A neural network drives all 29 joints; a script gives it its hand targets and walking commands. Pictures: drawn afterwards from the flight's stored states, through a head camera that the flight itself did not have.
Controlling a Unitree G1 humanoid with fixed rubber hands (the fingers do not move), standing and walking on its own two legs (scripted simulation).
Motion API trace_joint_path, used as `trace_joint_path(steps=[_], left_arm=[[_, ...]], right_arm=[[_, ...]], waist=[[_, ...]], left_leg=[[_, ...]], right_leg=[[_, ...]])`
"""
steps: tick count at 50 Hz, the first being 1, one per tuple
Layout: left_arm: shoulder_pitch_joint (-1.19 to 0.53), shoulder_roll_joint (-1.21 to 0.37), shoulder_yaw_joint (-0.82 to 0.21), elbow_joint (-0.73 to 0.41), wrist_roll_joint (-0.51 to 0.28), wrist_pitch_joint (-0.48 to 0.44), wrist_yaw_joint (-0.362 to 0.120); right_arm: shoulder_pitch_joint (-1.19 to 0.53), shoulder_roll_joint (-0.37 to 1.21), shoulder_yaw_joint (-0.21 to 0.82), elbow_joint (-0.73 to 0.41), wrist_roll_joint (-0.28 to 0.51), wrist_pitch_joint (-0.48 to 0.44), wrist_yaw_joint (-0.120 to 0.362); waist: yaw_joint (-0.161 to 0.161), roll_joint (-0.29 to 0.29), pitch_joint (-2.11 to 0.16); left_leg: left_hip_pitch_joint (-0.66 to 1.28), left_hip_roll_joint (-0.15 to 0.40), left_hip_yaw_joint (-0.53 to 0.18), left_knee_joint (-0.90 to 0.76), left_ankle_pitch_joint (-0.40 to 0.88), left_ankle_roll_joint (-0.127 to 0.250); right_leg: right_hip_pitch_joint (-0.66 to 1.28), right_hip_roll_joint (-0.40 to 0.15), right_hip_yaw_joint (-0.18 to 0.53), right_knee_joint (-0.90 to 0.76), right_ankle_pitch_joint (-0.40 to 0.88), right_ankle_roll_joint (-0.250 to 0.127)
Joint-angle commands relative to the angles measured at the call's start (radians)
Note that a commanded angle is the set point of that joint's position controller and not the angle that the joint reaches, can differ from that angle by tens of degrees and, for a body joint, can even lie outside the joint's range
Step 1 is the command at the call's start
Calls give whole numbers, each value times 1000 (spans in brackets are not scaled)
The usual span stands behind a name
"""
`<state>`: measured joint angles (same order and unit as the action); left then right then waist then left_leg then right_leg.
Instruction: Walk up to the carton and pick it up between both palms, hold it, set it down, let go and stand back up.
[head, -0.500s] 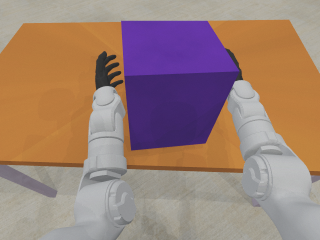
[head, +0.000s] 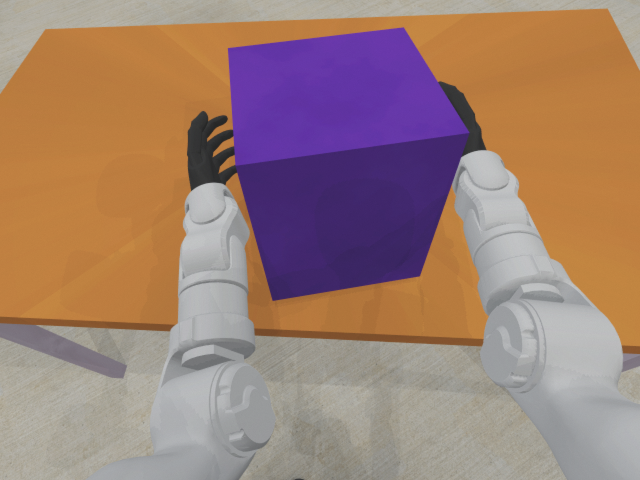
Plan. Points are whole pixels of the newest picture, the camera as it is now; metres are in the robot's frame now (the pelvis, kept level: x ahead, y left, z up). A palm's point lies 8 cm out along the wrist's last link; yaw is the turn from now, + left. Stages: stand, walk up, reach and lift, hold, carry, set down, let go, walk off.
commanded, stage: set down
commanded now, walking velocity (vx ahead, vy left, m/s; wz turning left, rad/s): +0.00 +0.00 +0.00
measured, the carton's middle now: (333, 173) +0.48 +0.07 +0.06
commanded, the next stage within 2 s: none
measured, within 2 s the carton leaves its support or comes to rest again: rests again in 0.94 s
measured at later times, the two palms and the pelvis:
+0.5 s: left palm (208, 194) +0.41 +0.21 +0.09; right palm (458, 154) +0.49 -0.08 +0.09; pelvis -0.01 +0.00 +0.00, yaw +0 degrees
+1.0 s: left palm (207, 200) +0.40 +0.21 +0.09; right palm (457, 157) +0.49 -0.08 +0.09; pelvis -0.01 +0.01 +0.00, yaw +0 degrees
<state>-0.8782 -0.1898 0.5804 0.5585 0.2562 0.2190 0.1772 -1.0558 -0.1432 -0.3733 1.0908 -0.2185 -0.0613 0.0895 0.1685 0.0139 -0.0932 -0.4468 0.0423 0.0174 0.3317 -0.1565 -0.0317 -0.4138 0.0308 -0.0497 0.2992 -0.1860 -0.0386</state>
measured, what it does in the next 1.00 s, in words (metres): stands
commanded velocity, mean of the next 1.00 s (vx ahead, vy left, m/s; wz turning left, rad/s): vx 0.00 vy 0.00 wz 0.00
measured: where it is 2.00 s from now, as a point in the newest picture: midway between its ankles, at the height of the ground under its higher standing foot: outside the picture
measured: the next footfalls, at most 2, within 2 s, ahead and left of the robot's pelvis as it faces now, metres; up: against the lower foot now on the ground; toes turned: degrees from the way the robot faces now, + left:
none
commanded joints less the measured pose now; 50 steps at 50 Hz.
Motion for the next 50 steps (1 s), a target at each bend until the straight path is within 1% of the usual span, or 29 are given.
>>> trace_joint_path(steps=[1, 3, 6, 8, 12, 15, 30, 37, 42, 47, 48, 50], left_arm=[[-536, -356, -248, 79, 94, -54, -91], [-535, -352, -245, 87, 97, -60, -89], [-533, -344, -229, 102, 105, -69, -90], [-533, -340, -220, 106, 108, -73, -90], [-537, -337, -216, 101, 114, -80, -86], [-537, -333, -209, 102, 119, -84, -83], [-507, -334, -184, 104, 142, -95, -82], [-497, -313, -168, 99, 149, -103, -80], [-485, -274, -160, 83, 146, -112, -68], [-492, -157, -142, 53, 135, -137, -28], [-503, -134, -141, 47, 130, -142, -18], [-531, -89, -151, 47, 101, -146, 6]], right_arm=[[-600, 472, 18, 91, -102, -64, 133], [-593, 472, 11, 98, -109, -66, 135], [-587, 471, 3, 100, -124, -68, 136], [-583, 470, -1, 107, -129, -67, 138], [-573, 460, -19, 125, -137, -65, 142], [-565, 454, -31, 130, -146, -64, 144], [-518, 451, -73, 152, -186, -61, 152], [-496, 434, -86, 153, -198, -61, 148], [-484, 385, -90, 150, -192, -64, 135], [-493, 230, -101, 134, -166, -78, 100], [-505, 200, -96, 127, -155, -81, 92], [-548, 139, -54, 115, -103, -79, 74]], waist=[[42, -89, -826], [45, -94, -826], [45, -104, -809], [48, -106, -794], [47, -96, -788], [46, -96, -779], [38, -95, -729], [33, -101, -710], [33, -97, -706], [42, -94, -716], [45, -94, -726], [52, -90, -755]], left_leg=[[407, 0, 76, 96, 785, 5], [398, 0, 82, 102, 783, 4], [353, -9, 89, 84, 734, 11], [351, -9, 90, 82, 723, 14], [381, -2, 89, 94, 739, 6], [376, -2, 91, 93, 728, 4], [359, 0, 91, 97, 734, 6], [341, -3, 94, 94, 711, 11], [333, -4, 95, 99, 704, 12], [325, -6, 99, 120, 702, 10], [322, -7, 100, 126, 702, 10], [309, -9, 100, 141, 704, 7]], right_leg=[[116, -17, -74, 84, 659, 79], [119, -15, -69, 72, 641, 70], [156, -18, -66, 85, 652, 78], [153, -17, -65, 86, 639, 81], [120, -7, -66, 69, 581, 70], [117, -4, -66, 63, 558, 66], [88, -4, -69, 56, 528, 60], [97, -7, -67, 60, 520, 63], [89, -9, -65, 70, 517, 63], [64, -6, -55, 81, 507, 57], [59, -4, -52, 85, 506, 55], [65, 2, -42, 93, 522, 48]])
